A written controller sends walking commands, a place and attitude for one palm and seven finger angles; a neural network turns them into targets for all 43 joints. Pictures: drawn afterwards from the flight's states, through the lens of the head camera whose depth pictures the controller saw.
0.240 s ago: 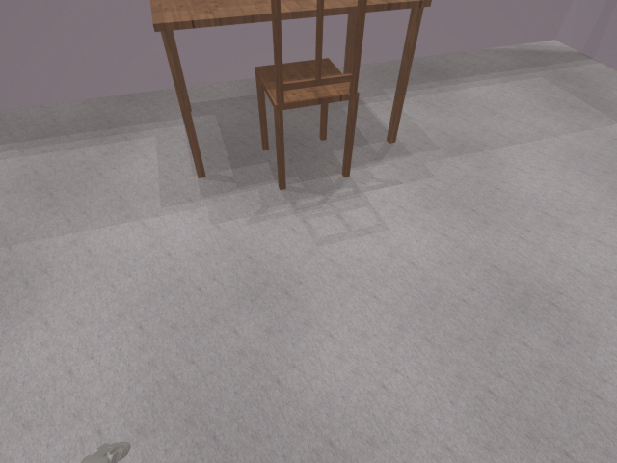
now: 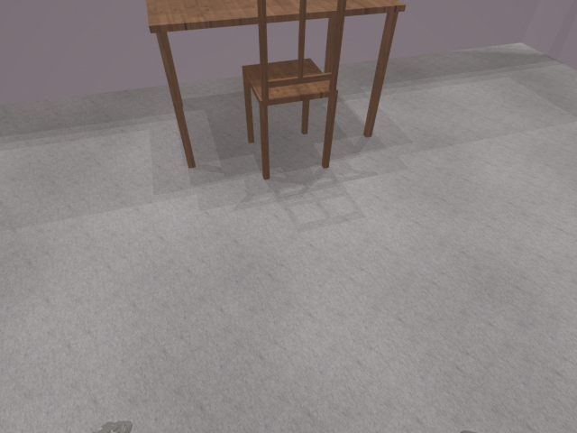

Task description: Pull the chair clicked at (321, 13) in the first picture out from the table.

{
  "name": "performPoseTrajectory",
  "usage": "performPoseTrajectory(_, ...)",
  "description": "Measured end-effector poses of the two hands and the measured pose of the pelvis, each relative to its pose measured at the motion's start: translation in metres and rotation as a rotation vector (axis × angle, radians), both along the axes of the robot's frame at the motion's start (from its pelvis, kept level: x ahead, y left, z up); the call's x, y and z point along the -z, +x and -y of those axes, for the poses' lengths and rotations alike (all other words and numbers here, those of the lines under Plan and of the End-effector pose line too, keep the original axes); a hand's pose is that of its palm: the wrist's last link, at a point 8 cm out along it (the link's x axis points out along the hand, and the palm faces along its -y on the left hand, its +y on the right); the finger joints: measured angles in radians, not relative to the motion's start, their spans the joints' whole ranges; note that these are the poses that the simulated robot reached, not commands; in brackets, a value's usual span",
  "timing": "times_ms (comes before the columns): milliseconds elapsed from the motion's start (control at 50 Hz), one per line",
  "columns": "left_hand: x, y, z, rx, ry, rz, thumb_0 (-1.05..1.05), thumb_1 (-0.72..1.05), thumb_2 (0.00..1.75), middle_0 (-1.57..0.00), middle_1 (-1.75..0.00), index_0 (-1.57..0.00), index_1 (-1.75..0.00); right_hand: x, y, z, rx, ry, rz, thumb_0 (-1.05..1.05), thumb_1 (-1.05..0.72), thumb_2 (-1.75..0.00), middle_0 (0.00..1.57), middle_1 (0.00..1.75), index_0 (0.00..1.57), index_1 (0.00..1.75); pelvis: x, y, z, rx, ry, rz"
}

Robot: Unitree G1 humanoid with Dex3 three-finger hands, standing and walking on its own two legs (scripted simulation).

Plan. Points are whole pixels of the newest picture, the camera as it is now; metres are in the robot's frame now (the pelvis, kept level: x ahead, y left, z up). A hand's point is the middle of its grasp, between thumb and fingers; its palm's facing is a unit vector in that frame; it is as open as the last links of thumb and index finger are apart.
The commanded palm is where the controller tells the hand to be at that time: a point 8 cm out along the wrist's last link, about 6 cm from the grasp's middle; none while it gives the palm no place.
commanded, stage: stand and wait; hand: left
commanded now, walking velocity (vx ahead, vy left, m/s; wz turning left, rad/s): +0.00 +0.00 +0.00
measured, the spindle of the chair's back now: (301, 39) +1.59 +0.03 -0.06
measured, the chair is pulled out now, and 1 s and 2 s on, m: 0.00 0.00 0.00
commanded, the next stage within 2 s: look at it before walking up in 0.58 s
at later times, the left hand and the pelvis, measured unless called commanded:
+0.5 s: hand out of the picture +0.05 +0.24 -0.15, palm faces -0.03 -0.94 -0.34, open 7.4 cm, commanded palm none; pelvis -0.01 -0.01 +0.00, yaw +0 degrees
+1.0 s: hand out of the picture +0.07 +0.24 -0.15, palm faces -0.04 -0.94 -0.33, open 7.4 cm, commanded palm none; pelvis +0.00 +0.00 +0.01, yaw +0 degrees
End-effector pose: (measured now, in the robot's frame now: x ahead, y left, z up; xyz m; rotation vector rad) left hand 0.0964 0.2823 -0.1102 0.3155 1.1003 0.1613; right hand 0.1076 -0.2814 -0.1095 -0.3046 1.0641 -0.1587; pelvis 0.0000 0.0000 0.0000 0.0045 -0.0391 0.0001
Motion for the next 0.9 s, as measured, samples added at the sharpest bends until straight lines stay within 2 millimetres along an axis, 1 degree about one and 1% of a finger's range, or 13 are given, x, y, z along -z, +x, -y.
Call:
performPoseTrajectory(80, 0.003, -0.014, 0.000, -0.014, 0.000, -0.034, 0.01, 0.90, 0.90, -0.21, -0.30, -0.21, -0.30, 0.002, -0.011, 0.003, 0.008, -0.002, -0.030, 0.01, -0.91, -0.90, 0.20, 0.30, 0.20, 0.30, -0.001, -0.004, 0.001, -0.001, 0.000, 0.002)
performPoseTrajectory(220, 0.006, -0.039, -0.003, -0.034, 0.007, -0.097, 0.01, 0.91, 0.90, -0.21, -0.30, -0.21, -0.30, 0.006, -0.036, 0.011, 0.031, -0.012, -0.100, 0.01, -0.91, -0.90, 0.20, 0.30, 0.20, 0.30, -0.002, -0.009, 0.004, -0.001, -0.002, 0.002)
performPoseTrajectory(360, 0.007, -0.051, -0.005, -0.044, 0.012, -0.131, 0.01, 0.91, 0.90, -0.21, -0.30, -0.21, -0.30, 0.007, -0.056, 0.017, 0.051, -0.018, -0.153, 0.01, -0.91, -0.90, 0.20, 0.30, 0.20, 0.30, -0.004, -0.011, 0.005, -0.001, -0.002, 0.002)
performPoseTrajectory(440, 0.006, -0.051, -0.005, -0.043, 0.013, -0.131, 0.01, 0.91, 0.90, -0.21, -0.30, -0.21, -0.30, 0.008, -0.062, 0.018, 0.059, -0.018, -0.164, 0.01, -0.91, -0.90, 0.20, 0.30, 0.20, 0.30, -0.004, -0.012, 0.005, 0.000, -0.003, 0.003)
performPoseTrajectory(540, 0.006, -0.046, -0.003, -0.036, 0.011, -0.121, 0.01, 0.91, 0.90, -0.21, -0.30, -0.21, -0.30, 0.008, -0.063, 0.018, 0.061, -0.015, -0.165, 0.01, -0.91, -0.90, 0.20, 0.30, 0.20, 0.30, -0.004, -0.013, 0.006, 0.001, -0.003, 0.002)
performPoseTrajectory(740, 0.005, -0.035, -0.001, -0.023, 0.005, -0.100, 0.01, 0.91, 0.90, -0.21, -0.30, -0.21, -0.30, 0.006, -0.056, 0.014, 0.060, -0.010, -0.151, 0.01, -0.91, -0.90, 0.20, 0.30, 0.20, 0.30, -0.005, -0.011, 0.005, 0.003, -0.003, -0.002)
performPoseTrajectory(900, 0.005, -0.031, -0.002, -0.021, 0.004, -0.103, 0.01, 0.91, 0.90, -0.21, -0.30, -0.21, -0.30, 0.005, -0.049, 0.013, 0.057, -0.010, -0.148, 0.01, -0.91, -0.90, 0.20, 0.30, 0.20, 0.30, -0.006, -0.008, 0.004, 0.004, -0.003, -0.006)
